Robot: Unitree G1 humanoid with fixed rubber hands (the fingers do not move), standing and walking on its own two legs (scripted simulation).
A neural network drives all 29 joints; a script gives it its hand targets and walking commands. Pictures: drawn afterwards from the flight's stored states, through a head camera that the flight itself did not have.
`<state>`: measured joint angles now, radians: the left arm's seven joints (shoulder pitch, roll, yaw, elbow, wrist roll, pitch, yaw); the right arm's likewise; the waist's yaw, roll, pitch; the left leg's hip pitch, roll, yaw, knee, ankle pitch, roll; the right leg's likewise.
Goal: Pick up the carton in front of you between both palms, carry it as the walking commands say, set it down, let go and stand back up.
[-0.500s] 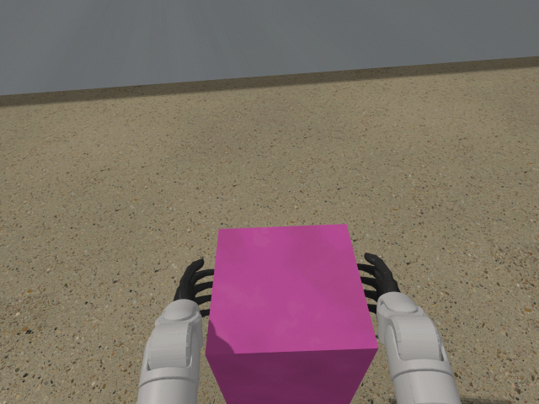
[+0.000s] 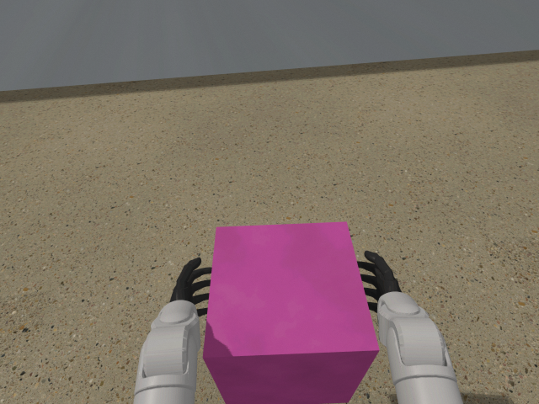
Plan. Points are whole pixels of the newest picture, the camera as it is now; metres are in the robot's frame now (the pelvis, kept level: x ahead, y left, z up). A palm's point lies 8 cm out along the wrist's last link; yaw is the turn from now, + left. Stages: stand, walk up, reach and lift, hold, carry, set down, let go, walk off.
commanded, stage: hold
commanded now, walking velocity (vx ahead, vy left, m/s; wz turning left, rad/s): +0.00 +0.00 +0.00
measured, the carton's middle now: (284, 318) +0.30 +0.00 -0.04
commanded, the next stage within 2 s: set down in 0.38 s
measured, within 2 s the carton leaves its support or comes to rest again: neither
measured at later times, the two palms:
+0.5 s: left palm (187, 315) +0.26 +0.15 +0.04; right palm (401, 324) +0.24 -0.15 +0.04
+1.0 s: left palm (205, 323) +0.34 +0.16 -0.13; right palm (359, 324) +0.33 -0.14 -0.13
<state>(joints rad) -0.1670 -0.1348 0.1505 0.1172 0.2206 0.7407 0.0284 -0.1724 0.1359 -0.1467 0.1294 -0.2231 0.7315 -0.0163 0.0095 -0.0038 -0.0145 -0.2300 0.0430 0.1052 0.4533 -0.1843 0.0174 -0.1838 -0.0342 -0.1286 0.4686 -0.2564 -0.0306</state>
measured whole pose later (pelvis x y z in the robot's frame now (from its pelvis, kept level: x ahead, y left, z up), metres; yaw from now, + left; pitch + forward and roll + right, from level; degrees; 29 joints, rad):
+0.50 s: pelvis -0.03 +0.02 +0.00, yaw -5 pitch -10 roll +0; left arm -0.28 -0.16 0.24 0.28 0.28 0.72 0.00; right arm -0.29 0.16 -0.25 0.30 -0.29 0.70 0.01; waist 0.01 0.00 0.08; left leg -0.10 0.00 0.03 0.46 -0.18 0.02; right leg -0.08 0.00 -0.02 0.46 -0.21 -0.02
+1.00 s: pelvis -0.05 +0.02 -0.06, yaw -4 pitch +18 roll +0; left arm -0.63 -0.12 0.46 0.58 0.33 0.23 -0.01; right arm -0.64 0.15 -0.46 0.60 -0.33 0.21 -0.01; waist 0.03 -0.02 0.12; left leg -0.94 -0.03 -0.02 0.92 -0.30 0.01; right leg -0.91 0.04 0.03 0.93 -0.33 -0.01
